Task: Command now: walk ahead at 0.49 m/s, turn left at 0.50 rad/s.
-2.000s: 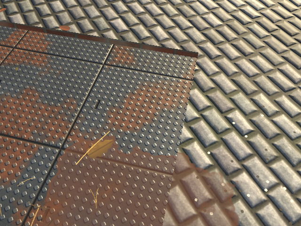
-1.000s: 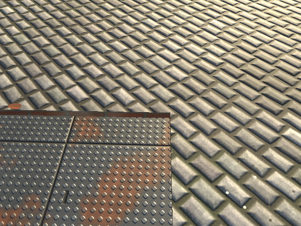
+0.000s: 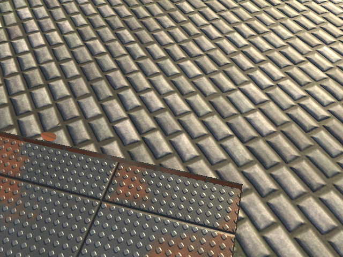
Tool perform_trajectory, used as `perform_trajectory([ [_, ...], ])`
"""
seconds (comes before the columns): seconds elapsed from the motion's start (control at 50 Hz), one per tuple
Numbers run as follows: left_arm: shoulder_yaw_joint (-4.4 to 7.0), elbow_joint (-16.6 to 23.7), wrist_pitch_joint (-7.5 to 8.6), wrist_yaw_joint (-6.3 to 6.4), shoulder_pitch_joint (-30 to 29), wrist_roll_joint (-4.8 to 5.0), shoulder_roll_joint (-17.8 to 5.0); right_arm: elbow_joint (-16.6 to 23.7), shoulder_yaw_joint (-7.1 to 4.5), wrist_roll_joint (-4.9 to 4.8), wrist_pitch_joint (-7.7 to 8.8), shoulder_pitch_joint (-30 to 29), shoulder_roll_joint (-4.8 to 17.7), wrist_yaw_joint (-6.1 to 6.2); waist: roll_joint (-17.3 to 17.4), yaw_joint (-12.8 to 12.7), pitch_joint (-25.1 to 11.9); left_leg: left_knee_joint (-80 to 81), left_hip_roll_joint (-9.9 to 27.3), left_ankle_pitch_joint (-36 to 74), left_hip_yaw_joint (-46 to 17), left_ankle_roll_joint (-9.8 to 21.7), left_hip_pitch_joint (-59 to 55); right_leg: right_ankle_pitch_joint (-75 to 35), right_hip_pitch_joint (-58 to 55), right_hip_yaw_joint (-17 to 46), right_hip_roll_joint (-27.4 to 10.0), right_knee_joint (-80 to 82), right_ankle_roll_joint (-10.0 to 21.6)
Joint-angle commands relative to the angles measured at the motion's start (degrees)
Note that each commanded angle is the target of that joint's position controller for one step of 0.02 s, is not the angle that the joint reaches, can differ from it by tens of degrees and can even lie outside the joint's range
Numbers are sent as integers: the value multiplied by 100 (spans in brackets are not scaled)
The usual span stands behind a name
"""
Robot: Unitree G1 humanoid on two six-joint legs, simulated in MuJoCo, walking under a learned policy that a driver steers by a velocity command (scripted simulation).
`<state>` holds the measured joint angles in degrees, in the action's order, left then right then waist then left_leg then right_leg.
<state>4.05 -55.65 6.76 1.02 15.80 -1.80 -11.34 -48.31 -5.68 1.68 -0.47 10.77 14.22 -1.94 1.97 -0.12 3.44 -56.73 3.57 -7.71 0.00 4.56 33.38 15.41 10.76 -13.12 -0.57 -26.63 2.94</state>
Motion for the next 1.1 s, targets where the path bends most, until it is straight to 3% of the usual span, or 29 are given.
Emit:
perform_trajectory([
  [0.02, 83, 436, 204, 16, -602, 9, -510, 303, 42, -6, -65, 161, -17, -173, -679, 399, -40, 1190, 93, 1028, 52, -45, -728, -379, 635, 715, -1325, 1569, 406],
  [0.06, 147, 461, 239, 29, -565, -15, -740, 390, 16, -28, -109, -93, 142, -256, -682, 344, -121, 1701, 32, 1343, 370, -42, -1142, -207, 444, 503, -1357, 1634, 315],
  [0.12, 189, 433, 170, 31, -234, -19, -886, 525, -10, 24, -187, -557, 251, -296, -498, 112, 186, 2182, 129, 1185, 421, 18, -799, -369, -384, 358, -1593, 1428, 256],
  [0.18, 222, 396, -10, 29, 89, -13, -1022, 516, -66, 120, -170, -575, 368, -282, -423, 31, 180, 2635, -94, 431, 659, 172, -866, -2109, -1187, 76, -1581, 446, 187],
  [0.2, 238, 403, -89, 18, 104, -9, -1075, 363, -108, 129, -131, -109, 428, -238, -336, 208, -69, 2778, -287, 221, 792, 275, -1304, -2909, -1293, -38, -1481, -387, 193],
  [0.22, 244, 433, -179, -15, 14, 34, -1105, 70, -165, 130, -73, 670, 467, -155, -63, 586, -441, 3137, -589, 362, 1047, 404, -2063, -3354, -1219, -205, -1239, -1621, 165],
  [0.24, 208, 523, -244, -65, -130, 74, -1033, -311, -248, 179, -3, 1586, 610, -61, 342, 1042, -700, 3439, -663, 464, 908, 565, -3280, -2368, -301, -235, -853, -3486, 135],
  [0.26, 60, 639, -262, -99, -307, -38, -229, -444, -253, 184, 74, 1673, 937, -37, 919, 747, -391, 2532, 308, 1260, -482, 689, -4172, 1906, 2014, 180, -390, -5536, 111],
  [0.28, 18, 1127, -192, -118, 94, 67, -204, -211, -288, 57, 122, 1715, 1479, -49, 1091, 344, -1266, 2895, 1388, 1910, -3098, 1669, -5112, 2056, 3385, 926, 20, -6442, -66],
  [0.3, -2, 1308, -89, -100, -490, 29, -486, -104, -340, -16, 122, 1610, 1567, 20, 860, 598, -1287, 4018, 1844, -306, -3941, 1965, -5091, 1445, 4254, 1310, -164, -6404, -152],
  [0.32, 32, 1287, -34, -104, -920, 47, -795, -59, -233, -58, 163, 1350, 1163, 73, 203, 566, -579, 4278, 1671, -792, -3540, 1713, -4588, 939, 4463, 1371, -431, -6030, -124],
  [0.34, 50, 1187, -31, -109, -934, 16, -877, 27, -135, -43, 206, 927, 880, 111, -260, 341, -344, 4296, 1398, -282, -2950, 1420, -3856, 434, 3988, 1406, -591, -5492, -151],
  [0.38, 26, 1172, -233, -186, -806, -81, -779, 43, -41, -133, 360, 746, 763, 200, -324, -12, -302, 4344, 1039, 1043, -2252, 1265, -2898, 174, 3065, 1550, -793, -4628, -342],
  [0.44, -37, 1283, -424, -249, -1091, -64, -653, -80, -58, -166, 530, 983, 883, 192, -179, -7, -162, 4515, 544, 2227, -1566, 1140, -2693, -332, 2832, 1285, -674, -3493, -520],
  [0.48, -93, 1438, -439, -266, -1498, -27, -552, -153, -35, -182, 517, 1192, 776, 157, -82, 134, -134, 4458, 306, 2447, -1299, 1002, -2830, -849, 2823, 1175, -547, -2626, -528],
  [0.58, -168, 1774, -375, -282, -2312, 70, -550, -187, -45, -140, 437, 1566, 812, 159, 172, 505, -109, 4291, 304, 2074, -1465, 811, -3204, -1686, 2518, 1152, -225, -1094, -397],
  [0.62, -124, 1825, -345, -255, -2219, 87, -717, -147, -64, -111, 435, 1480, 894, 197, 232, 410, -68, 4157, 426, 2032, -1665, 669, -3255, -1600, 2126, 1296, -189, -736, -298],
  [0.66, -39, 1653, -296, -203, -1510, 92, -922, -52, -110, -86, 440, 1139, 1069, 221, 295, 59, -183, 3730, 440, 2543, -1730, 459, -3095, -1154, 1161, 1333, -47, -482, -171],
  [0.68, 35, 1436, -253, -146, -795, 93, -1066, -12, -134, -71, 445, 988, 1147, 202, 192, -246, -491, 2975, 253, 3073, -1640, 359, -3008, -872, 350, 1246, 117, -350, -107],
  [0.7, 112, 1212, -190, -74, 100, 46, -1246, 32, -124, -58, 457, 915, 1085, 162, -117, -666, -1001, 1701, -161, 2742, -1386, 245, -2618, -752, -756, 1379, -95, -155, 5],
  [0.72, 186, 1215, -159, 19, 992, -111, -1685, 228, 21, -53, 475, 1102, 545, 138, -870, -857, -1894, -132, -589, 687, -974, 184, -1838, 481, -1950, 2830, -1522, -53, 188],
  [0.74, 263, 1281, -213, -25, 492, -191, -2107, 400, 94, -285, 451, 1964, 150, 129, -2499, -84, -2167, -1316, -1262, -2562, -679, 75, -170, 1154, -2554, 5798, -2583, 1180, 752],
  [0.76, 167, 1437, -279, -63, -52, -78, -1499, 167, 62, -79, 341, 1776, 613, 176, -1328, 20, -1444, -1814, -723, -2065, -777, 136, 218, 2268, -1775, 5712, -2424, 1332, 752],
  [0.78, 45, 1514, -291, -73, -453, -17, -1025, 196, 40, -29, 307, 1384, 697, 116, -664, 51, -741, -1631, -482, -1464, -645, 113, 173, 2124, -964, 4667, -2147, 1394, 649],
  [0.8, -7, 1466, -286, -82, -552, -14, -841, 222, 56, -28, 286, 1149, 634, 68, -433, 80, -463, -1366, -297, -1153, -571, 52, -21, 1199, -483, 3767, -1853, 1451, 552],
  [0.84, -25, 1286, -215, -56, -323, 19, -817, 269, 77, 59, 169, 1011, 547, -34, -732, 124, -340, -1094, -90, -989, -495, -47, -283, -107, -94, 2677, -1541, 1540, 430],
  [0.9, 6, 1124, -58, -98, 6, 90, -896, 406, 119, 43, 61, 664, 478, -118, -689, 122, -328, -944, -6, -689, -419, -118, 9, -1259, -229, 1984, -1556, 1676, 521],
  [0.98, 29, 990, -57, -96, 319, 91, -921, 643, 176, 39, 51, -96, 418, -199, -632, -6, -157, -307, 85, -20, -249, -241, 646, -1804, -580, 1204, -1474, 1806, 562],
  [1.1, 52, 821, -110, -67, 680, 86, -1035, 993, 326, 38, 108, -1185, 213, -326, -654, -273, 114, 1436, 7, 647, 385, -156, 338, -2417, -898, 348, -1438, 1665, 404],
])
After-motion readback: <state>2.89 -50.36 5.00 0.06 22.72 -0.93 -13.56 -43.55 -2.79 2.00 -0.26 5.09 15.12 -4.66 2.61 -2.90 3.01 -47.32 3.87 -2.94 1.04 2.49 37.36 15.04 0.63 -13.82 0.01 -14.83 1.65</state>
